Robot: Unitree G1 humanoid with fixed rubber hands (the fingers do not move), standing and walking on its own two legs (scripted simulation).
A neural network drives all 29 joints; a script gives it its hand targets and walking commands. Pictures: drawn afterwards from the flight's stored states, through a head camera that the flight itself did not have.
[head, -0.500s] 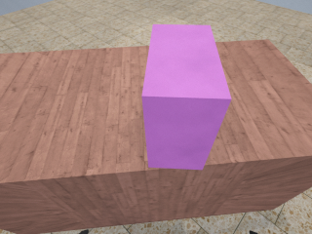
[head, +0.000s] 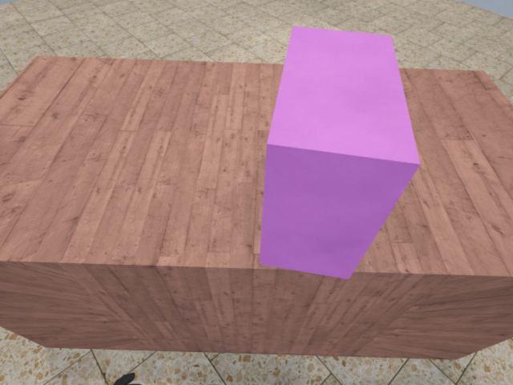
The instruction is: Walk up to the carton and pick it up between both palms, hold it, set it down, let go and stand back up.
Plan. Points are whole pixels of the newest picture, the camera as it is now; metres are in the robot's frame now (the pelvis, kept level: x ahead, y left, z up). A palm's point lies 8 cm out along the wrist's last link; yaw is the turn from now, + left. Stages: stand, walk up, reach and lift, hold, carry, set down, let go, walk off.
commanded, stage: walk up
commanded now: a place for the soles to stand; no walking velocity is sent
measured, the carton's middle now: (321, 156) +0.46 -0.08 +0.09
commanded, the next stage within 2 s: reach and lift in 0.16 s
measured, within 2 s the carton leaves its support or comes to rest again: neither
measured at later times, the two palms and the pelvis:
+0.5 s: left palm (149, 342) +0.19 +0.20 -0.08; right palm out of the picture +0.13 -0.27 -0.08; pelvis +0.00 -0.02 +0.00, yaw -7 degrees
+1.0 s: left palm (152, 341) +0.19 +0.19 -0.04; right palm out of the picture +0.13 -0.25 -0.04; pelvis +0.01 -0.02 +0.02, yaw -7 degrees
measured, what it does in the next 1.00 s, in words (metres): stands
